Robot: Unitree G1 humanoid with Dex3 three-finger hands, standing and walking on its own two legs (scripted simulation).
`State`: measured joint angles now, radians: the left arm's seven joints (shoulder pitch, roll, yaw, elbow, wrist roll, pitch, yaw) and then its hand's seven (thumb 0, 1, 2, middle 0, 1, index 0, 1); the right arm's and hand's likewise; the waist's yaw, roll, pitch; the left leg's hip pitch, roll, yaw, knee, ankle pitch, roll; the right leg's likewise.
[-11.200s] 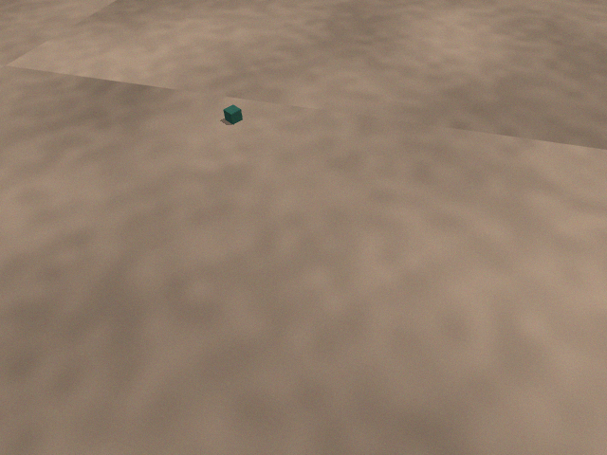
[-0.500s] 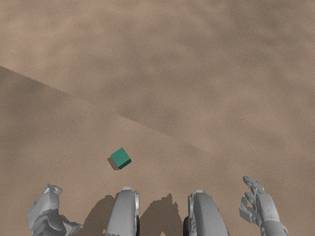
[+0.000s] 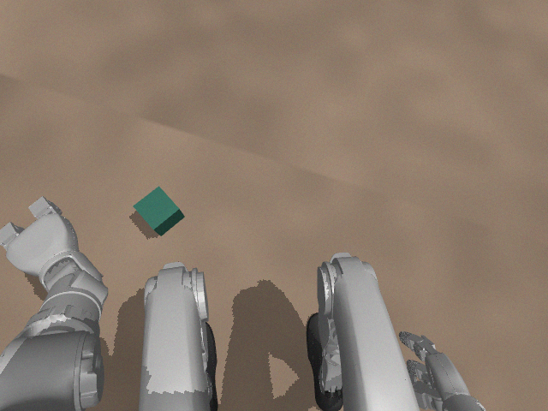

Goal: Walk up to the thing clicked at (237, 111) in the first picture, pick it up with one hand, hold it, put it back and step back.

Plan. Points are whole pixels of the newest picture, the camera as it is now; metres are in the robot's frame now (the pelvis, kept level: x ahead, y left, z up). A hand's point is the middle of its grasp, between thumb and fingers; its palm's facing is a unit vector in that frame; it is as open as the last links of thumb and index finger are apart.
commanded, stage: rise first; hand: left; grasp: from above
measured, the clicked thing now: (160, 211) +0.49 +0.25 -0.38
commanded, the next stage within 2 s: none
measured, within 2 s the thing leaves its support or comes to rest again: neither
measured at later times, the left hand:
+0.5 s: hand (105, 231) +0.40 +0.31 -0.23, palm faces -0.28 -0.31 -0.91, open 13.7 cm
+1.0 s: hand (116, 221) +0.43 +0.30 -0.26, palm faces -0.27 -0.33 -0.90, open 13.9 cm
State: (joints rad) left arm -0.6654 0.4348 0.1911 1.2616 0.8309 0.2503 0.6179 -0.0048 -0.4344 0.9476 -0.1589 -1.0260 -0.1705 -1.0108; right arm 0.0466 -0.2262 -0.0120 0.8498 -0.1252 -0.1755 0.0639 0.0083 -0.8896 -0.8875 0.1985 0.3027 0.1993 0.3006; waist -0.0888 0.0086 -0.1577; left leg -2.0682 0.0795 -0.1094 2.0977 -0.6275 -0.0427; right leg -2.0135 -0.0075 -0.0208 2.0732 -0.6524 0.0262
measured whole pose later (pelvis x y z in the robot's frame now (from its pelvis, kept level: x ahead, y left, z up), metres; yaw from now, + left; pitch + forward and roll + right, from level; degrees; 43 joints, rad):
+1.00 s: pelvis +0.01 +0.00 -0.09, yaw -2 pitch +33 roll -5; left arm -0.98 0.60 0.33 1.58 0.87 0.21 0.58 0.00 -0.52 0.96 -0.12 -1.09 -0.13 -1.07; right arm 0.14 -0.30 0.03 0.89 -0.17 -0.29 0.28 0.00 -0.92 -0.90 0.19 0.30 0.19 0.30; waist -0.21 0.02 -0.03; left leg -2.32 0.06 -0.16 2.40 -0.66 -0.04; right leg -2.25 0.02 -0.02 2.36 -0.68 0.05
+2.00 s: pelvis +0.01 +0.01 -0.10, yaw -4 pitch +32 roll -7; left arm -1.03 0.65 0.34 1.63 0.89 0.20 0.62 0.00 -0.55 0.97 -0.13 -1.06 -0.12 -1.05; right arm 0.17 -0.32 0.06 0.90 -0.20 -0.32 0.34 0.00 -0.93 -0.90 0.19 0.30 0.19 0.30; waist -0.26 0.01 0.01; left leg -2.34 0.06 -0.20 2.45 -0.67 -0.05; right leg -2.26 0.03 -0.05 2.37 -0.68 0.05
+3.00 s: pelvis +0.00 +0.01 -0.10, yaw -4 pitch +31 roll -7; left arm -1.07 0.67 0.31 1.74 0.91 0.18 0.66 -0.01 -0.57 0.99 -0.12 -1.05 -0.11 -1.05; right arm 0.17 -0.32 0.05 0.95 -0.22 -0.36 0.37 0.00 -0.93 -0.90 0.19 0.30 0.19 0.30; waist -0.28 0.01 0.01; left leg -2.33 0.05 -0.20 2.44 -0.66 -0.05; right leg -2.25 0.02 -0.05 2.37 -0.67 0.05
